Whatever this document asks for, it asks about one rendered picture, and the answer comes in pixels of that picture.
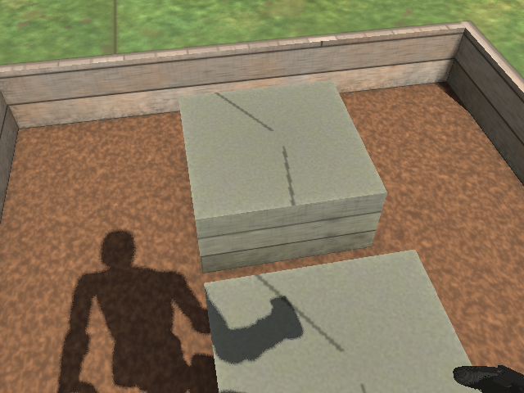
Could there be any right robot hand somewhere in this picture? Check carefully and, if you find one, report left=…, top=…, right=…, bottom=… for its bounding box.
left=453, top=365, right=524, bottom=393

